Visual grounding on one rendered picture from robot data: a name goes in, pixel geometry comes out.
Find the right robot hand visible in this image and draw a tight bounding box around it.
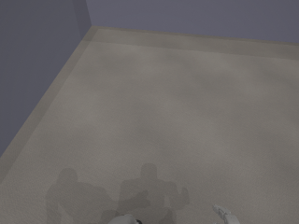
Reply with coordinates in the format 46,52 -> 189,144
212,204 -> 240,224

